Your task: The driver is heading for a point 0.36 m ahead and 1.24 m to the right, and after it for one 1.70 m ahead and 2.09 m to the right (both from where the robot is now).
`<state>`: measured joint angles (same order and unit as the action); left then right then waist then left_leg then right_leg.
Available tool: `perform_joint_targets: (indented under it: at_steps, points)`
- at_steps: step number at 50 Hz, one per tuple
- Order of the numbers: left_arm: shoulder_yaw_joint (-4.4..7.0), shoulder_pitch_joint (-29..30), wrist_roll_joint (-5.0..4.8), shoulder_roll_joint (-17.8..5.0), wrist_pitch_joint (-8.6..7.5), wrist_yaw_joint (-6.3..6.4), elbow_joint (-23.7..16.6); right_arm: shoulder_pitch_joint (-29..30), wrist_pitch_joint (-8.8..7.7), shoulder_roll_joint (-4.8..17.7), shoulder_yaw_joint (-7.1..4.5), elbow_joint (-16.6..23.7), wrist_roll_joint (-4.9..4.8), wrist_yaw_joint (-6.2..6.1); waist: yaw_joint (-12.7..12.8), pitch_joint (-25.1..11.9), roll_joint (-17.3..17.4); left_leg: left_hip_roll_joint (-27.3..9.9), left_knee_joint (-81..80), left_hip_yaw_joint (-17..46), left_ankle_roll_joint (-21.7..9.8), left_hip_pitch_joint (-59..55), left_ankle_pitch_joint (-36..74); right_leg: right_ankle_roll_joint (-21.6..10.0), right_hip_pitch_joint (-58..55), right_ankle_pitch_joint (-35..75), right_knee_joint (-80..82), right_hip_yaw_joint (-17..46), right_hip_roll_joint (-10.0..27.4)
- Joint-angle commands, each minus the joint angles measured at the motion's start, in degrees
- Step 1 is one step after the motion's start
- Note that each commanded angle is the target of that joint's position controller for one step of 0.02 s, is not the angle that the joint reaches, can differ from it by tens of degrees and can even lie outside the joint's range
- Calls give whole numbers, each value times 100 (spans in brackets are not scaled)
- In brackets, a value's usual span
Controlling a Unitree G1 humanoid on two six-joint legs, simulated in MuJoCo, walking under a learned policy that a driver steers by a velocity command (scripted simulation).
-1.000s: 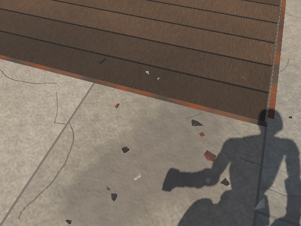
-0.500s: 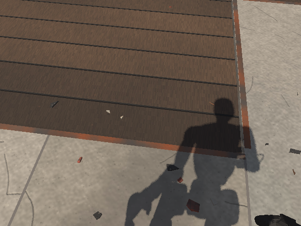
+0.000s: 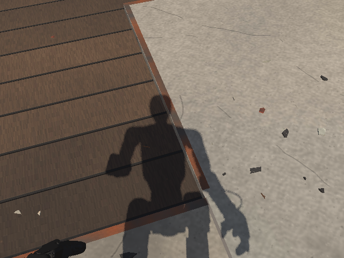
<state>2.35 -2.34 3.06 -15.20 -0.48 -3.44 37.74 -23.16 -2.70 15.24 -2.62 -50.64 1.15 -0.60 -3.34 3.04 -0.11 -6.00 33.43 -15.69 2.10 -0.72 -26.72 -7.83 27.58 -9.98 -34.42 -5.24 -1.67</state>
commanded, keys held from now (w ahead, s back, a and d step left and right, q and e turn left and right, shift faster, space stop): w+e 1.00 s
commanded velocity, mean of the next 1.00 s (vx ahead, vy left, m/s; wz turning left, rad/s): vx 0.50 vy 0.00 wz -0.60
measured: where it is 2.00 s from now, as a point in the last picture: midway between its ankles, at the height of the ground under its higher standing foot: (291, 150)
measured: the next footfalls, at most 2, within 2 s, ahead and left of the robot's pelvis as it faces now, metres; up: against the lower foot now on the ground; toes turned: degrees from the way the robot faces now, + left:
left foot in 0.52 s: +0.48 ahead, +0.04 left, +0.00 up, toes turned -20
right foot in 1.04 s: +0.61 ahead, -0.29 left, +0.00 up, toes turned -41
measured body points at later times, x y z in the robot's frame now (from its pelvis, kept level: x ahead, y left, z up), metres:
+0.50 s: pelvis +0.28 -0.01 +0.01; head +0.31 -0.02 +0.46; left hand +0.33 +0.28 -0.11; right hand +0.45 -0.29 -0.07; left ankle +0.44 +0.06 -0.71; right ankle +0.10 -0.06 -0.72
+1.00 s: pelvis +0.51 -0.11 +0.01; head +0.54 -0.14 +0.46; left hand +0.83 -0.06 -0.07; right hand +0.34 -0.33 -0.12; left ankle +0.45 +0.06 -0.72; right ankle +0.57 -0.27 -0.70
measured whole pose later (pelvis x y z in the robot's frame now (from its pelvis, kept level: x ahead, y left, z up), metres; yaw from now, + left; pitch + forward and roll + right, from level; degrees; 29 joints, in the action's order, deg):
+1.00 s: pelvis +0.51 -0.11 +0.01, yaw -36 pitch +2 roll +2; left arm 1.7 -1.4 2.5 -15.1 0.5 -4.8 38.7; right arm -23.5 -3.7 15.2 -2.7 -49.3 1.1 -0.2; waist -4.2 2.9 -1.3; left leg -1.8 15.8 -15.7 2.0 -5.0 -21.4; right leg -4.9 33.0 -8.2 -37.4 -4.0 2.3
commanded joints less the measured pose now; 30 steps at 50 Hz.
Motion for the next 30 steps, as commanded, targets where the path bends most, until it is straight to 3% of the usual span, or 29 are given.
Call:
perform_joint_targets:
  at_steps: [1,2,3,4,5,7,10,14,20,22,24,25,26,27,28,29,30]
  points:
    - [575,-1995,-168,-1780,-10,213,85,140,-70,533,-108,989,16,78,860,-2206,-1467,662,4683,880,-35,3924,-469,-1437,-4669,-1014,1672,4877,2189]
    - [562,-2063,-237,-1631,40,260,118,812,-98,864,-162,1112,66,89,1107,-1696,-531,378,4840,1661,-81,4560,-49,-1369,-4472,-194,1778,4286,2045]
    - [483,-1842,-256,-1343,23,314,224,889,-160,707,-101,1122,-15,102,875,-1000,-307,126,4516,1677,-132,4545,472,-1264,-3751,527,1707,3438,1902]
    - [394,-1625,-256,-1040,-11,335,264,755,-184,651,-80,1022,-14,88,573,-554,-30,-69,3888,1686,-148,4138,706,-998,-2938,1247,1766,2869,1570]
    - [339,-1426,-285,-899,-54,351,269,688,-113,641,-82,1013,78,88,346,-385,-48,-154,3536,1732,-107,3761,705,-858,-2407,1645,1834,2500,1274]
    - [288,-1291,-295,-786,-160,320,224,446,85,613,-80,927,188,120,157,-490,-128,-119,3262,1671,-10,3314,757,-832,-1984,2036,1960,2195,1010]
    - [335,-1566,-295,-927,-240,292,344,789,192,482,-60,1044,171,159,210,-357,-135,-60,2689,1584,99,3551,1245,-838,-1792,1706,2192,2122,828]
    - [344,-2052,-306,-923,-252,301,499,1751,175,462,-41,1326,148,172,542,-77,-254,18,1621,1632,156,4062,2131,-682,-2079,1447,2254,2282,749]
    - [371,-2576,-248,-1036,-236,381,640,2741,50,461,31,1688,74,236,896,-27,-314,416,377,1621,27,3910,2479,-536,-2707,2346,1755,2572,806]
    - [389,-2441,-237,-1122,-232,423,615,2579,9,559,14,1703,52,218,752,-46,-392,541,-23,1673,-87,3294,2273,-363,-2633,2582,1554,2700,836]
    - [395,-2105,-219,-1205,-254,414,550,1741,-37,765,-74,1469,27,130,335,-301,-452,775,-305,1615,-273,1946,1813,-119,-2291,3301,928,2727,719]
    - [377,-1976,-260,-1182,-289,368,545,986,-107,916,-142,1282,41,58,-80,-694,-192,668,-677,1677,-423,876,1955,31,-2026,3362,-53,2480,402]
    - [271,-1995,-322,-836,-339,310,404,108,-158,1290,-230,1237,154,-46,-412,-1525,345,-448,-885,2772,-699,-467,873,174,-1390,2105,-1558,2106,67]
    - [179,-2620,-453,-360,-320,323,266,34,-107,1747,-322,1289,247,-78,-61,-2122,1601,-1932,-1397,5272,-1272,-1731,330,362,314,-1982,-3091,1375,-845]
    - [223,-2624,-231,-860,-250,368,394,287,-37,1423,-302,1288,128,-39,88,-1833,1216,-1934,-1602,5992,-1444,-1225,-170,312,875,-1958,-3740,1313,-398]
    - [258,-2246,-172,-938,-203,339,452,640,-23,898,-180,1345,86,-17,140,-1063,545,-1693,-1701,5103,-1355,-452,-131,327,888,-1421,-3815,1263,-130]
    - [236,-1965,-172,-848,-180,287,439,859,-36,612,-103,1312,80,12,194,-599,220,-1380,-1845,4231,-1238,158,498,368,760,-1073,-3577,1181,55]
